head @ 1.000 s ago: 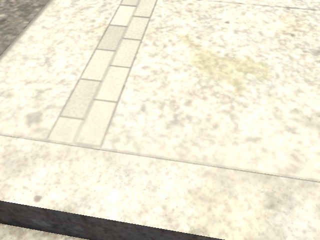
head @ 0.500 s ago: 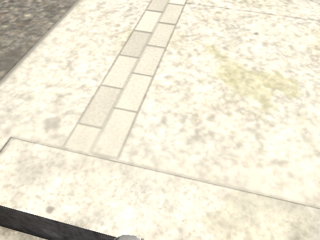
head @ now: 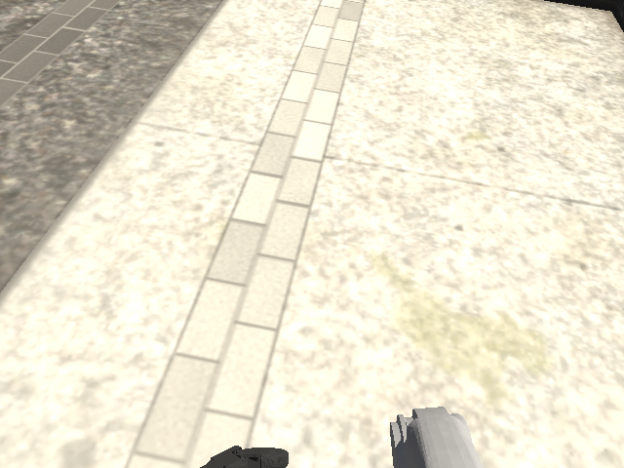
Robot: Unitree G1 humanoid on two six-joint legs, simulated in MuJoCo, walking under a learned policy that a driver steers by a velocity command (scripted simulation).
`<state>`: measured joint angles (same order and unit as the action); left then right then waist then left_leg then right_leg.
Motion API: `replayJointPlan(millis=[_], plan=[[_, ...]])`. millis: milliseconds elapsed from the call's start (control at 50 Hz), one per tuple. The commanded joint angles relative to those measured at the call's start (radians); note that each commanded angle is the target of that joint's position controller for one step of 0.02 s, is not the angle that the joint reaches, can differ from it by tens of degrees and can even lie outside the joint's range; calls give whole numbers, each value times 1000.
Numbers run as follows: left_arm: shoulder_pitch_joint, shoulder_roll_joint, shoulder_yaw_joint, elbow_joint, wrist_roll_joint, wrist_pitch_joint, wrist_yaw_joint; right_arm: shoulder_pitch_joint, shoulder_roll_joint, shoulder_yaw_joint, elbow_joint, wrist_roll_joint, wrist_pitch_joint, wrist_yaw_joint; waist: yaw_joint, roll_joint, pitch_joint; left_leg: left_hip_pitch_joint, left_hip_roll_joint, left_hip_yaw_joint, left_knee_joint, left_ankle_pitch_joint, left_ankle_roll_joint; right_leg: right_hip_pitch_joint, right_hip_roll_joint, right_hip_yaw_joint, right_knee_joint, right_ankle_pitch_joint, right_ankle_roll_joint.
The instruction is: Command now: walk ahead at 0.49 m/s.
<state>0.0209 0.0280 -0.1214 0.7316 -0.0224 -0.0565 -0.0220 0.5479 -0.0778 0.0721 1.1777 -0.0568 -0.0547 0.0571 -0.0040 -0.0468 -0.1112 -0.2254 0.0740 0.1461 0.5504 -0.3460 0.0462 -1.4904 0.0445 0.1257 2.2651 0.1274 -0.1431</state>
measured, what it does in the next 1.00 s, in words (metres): climbs, turning right: right foot 0.20 m higher, then left foot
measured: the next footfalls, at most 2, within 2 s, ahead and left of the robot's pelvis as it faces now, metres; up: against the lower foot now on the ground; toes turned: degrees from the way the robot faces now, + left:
right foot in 0.20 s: +0.26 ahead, -0.09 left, +0.20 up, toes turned -6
left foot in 0.80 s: +0.41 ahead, +0.10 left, +0.20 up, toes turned -16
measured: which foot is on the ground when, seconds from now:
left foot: down 0.00-0.26, up 0.28-0.78, down 0.80-1.00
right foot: up 0.00-0.18, down 0.20-0.80, up 0.82-1.00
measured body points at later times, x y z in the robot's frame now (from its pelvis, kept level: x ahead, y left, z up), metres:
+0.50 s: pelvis +0.20 -0.02 +0.18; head +0.20 -0.03 +0.63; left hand +0.22 +0.19 +0.03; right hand +0.36 -0.25 +0.08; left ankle +0.24 +0.15 -0.38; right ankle +0.22 -0.08 -0.54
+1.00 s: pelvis +0.30 +0.03 +0.20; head +0.33 +0.03 +0.65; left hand +0.53 +0.23 +0.09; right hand +0.36 -0.27 +0.12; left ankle +0.37 +0.11 -0.54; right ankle +0.23 -0.10 -0.43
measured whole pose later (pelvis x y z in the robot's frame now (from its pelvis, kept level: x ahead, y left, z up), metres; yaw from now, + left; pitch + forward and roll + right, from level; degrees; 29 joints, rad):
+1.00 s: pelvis +0.30 +0.03 +0.20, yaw -22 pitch +2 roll +0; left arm 0.21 0.29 0.09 0.68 -0.04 0.05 0.03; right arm 0.15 -0.22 -0.05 0.66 -0.03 -0.03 -0.06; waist -0.02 -0.04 0.02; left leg -0.31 0.03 0.11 0.49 -0.20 0.04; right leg -0.60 -0.02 0.05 1.26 -0.43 0.07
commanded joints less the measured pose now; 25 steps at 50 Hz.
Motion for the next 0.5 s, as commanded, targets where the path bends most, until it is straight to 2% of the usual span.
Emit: replayJointPlan(millis=[20,40,60,80,100,120,140,160,180,200,220,240,260,280,300,320,340,360,380,400,420,440,460,480,500], plan=[[-243,9,-27,-94,-20,7,23,59,-118,-10,-40,17,-18,-31,-49,219,159,-267,142,-113,-463,152,50,137,-65,-250,-191,-107,67],[-296,1,-40,-109,-19,4,17,128,-144,-22,-22,29,-3,-50,-70,219,136,-112,165,-140,-491,170,58,98,-107,-278,-286,-156,67],[-322,5,-32,-104,-17,4,3,175,-142,-27,-12,26,-1,-63,-86,205,122,39,206,-169,-520,227,78,64,-148,-309,-298,-194,54],[-361,12,-31,-103,-22,-1,-17,216,-132,-28,5,38,6,-73,-97,180,140,162,215,-162,-529,276,73,29,-171,-332,-382,-257,41],[-393,-7,-36,-110,-20,-5,-36,251,-127,-33,6,52,16,-83,-106,164,138,264,232,-158,-536,341,82,33,-185,-339,-472,-329,32],[-393,-9,-38,-121,-15,-12,-50,223,-122,-32,4,51,17,-91,-72,182,119,270,223,-98,-518,643,71,151,-172,-355,-570,-382,8],[-365,-15,-39,-122,-7,-23,-60,171,-134,-34,-14,48,21,-92,-23,184,76,218,189,-20,-468,1033,57,383,-130,-400,-729,-465,-17],[-352,2,-26,-120,-8,-26,-63,194,-167,-40,-13,40,12,-84,-6,227,21,209,195,-17,-406,1449,77,577,-57,-457,-817,-574,-27],[-256,41,-1,-86,-4,-16,-57,223,-199,-45,1,29,4,-79,30,303,-32,302,225,-46,-320,1833,102,683,4,-445,-874,-691,-43],[-122,94,25,-54,-3,-5,-50,175,-259,-58,-5,40,1,-78,109,381,-72,410,258,-74,-234,2013,119,748,13,-370,-1015,-697,-57],[23,151,52,-15,15,4,-46,67,-298,-71,-34,42,-12,-74,198,425,-160,398,248,-53,-93,2146,144,917,-16,-253,-1079,-551,-78],[175,193,75,35,39,22,-36,115,-251,-74,-44,28,-38,-54,181,246,-305,70,180,-73,87,2085,132,1283,-138,46,-1119,-447,-166],[306,273,112,85,52,57,-3,71,-250,-83,-51,27,-61,-27,226,46,-358,-71,59,-115,297,1564,138,1425,-211,345,-1473,-550,-210],[297,319,132,127,68,83,22,-16,-148,-73,-61,22,-64,-1,204,-217,-308,-338,-162,-161,893,320,66,1442,-356,700,-1861,-498,-335],[241,252,109,144,91,64,22,-121,-87,-80,-121,41,-70,32,138,-110,-234,-456,-191,-392,1387,124,48,1276,-374,752,-1895,-430,-277],[132,156,86,142,72,35,8,-257,-42,-63,-235,54,-63,32,69,-25,-75,-558,-175,-412,1529,79,81,1088,-349,542,-1834,-418,-183],[88,95,80,175,47,3,-11,-294,-22,-52,-302,49,-53,10,4,72,75,-604,-133,-358,1504,59,109,944,-306,353,-1794,-400,-102],[96,39,71,213,43,-19,-26,-254,-48,-54,-318,44,-42,-11,-46,142,89,-620,-106,-359,1440,97,131,930,-241,222,-1758,-396,-37],[80,33,76,230,42,-23,-31,-208,-52,-51,-329,58,-32,-30,-94,135,119,-622,-101,-361,1422,86,135,916,-211,148,-1777,-385,-17],[76,60,81,225,44,-30,-38,-183,-54,-42,-334,63,-24,-45,-116,111,135,-628,-80,-335,1322,120,127,930,-176,62,-1798,-312,-12],[53,79,83,200,38,-37,-42,-166,-62,-40,-340,61,-16,-66,-140,73,143,-623,-78,-310,1262,142,109,909,-164,13,-1815,-187,-20],[74,97,85,190,42,-40,-41,-166,-85,-43,-349,59,-10,-84,-148,55,135,-614,-67,-272,1181,176,92,904,-141,-29,-1834,-121,-24],[85,134,96,169,38,-41,-30,-202,-104,-44,-377,36,-7,-105,-148,34,114,-558,-52,-206,979,240,59,907,-98,-91,-1840,-2,-27],[134,173,107,158,30,-38,-15,-244,-136,-50,-393,17,-7,-123,-123,8,85,-531,-59,-149,875,277,24,937,-78,-109,-1849,91,-37],[166,211,119,130,41,-42,-7,-301,-166,-61,-407,22,-15,-124,-92,-27,26,-488,-52,-123,775,287,-1,1015,-92,-81,-1895,256,-36]])
Velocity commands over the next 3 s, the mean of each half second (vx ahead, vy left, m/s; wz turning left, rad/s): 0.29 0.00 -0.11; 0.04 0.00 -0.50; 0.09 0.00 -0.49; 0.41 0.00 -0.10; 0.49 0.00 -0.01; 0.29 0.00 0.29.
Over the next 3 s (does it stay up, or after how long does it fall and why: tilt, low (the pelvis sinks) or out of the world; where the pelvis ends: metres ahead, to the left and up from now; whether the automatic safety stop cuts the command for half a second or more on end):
stays up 0.92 -0.36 0.18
